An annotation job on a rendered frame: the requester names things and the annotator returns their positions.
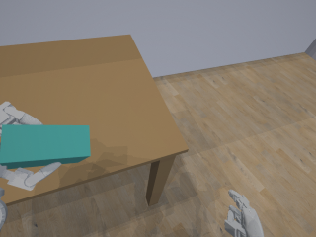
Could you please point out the robot right hand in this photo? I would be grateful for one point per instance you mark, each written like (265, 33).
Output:
(247, 223)

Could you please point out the robot left hand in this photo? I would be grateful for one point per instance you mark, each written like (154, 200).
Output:
(22, 178)

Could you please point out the table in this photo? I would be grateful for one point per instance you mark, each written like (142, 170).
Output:
(102, 82)

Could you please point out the sponge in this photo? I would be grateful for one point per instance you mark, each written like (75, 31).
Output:
(34, 145)

